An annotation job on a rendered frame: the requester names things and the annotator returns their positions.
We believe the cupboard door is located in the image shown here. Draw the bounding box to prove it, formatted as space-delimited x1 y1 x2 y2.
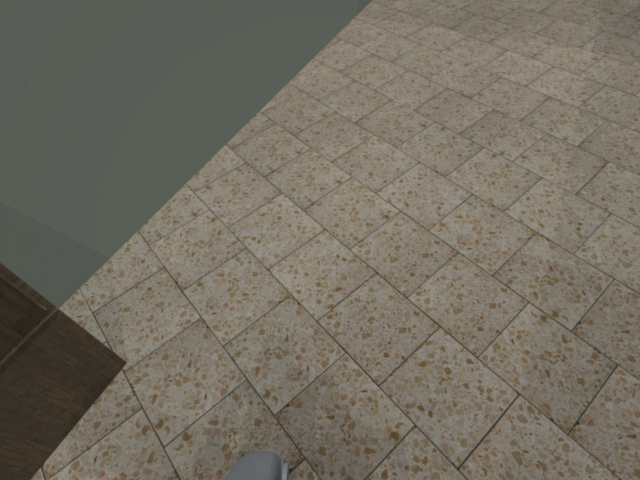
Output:
0 277 48 359

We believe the left robot thigh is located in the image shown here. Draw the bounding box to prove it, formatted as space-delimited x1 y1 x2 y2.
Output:
224 451 289 480

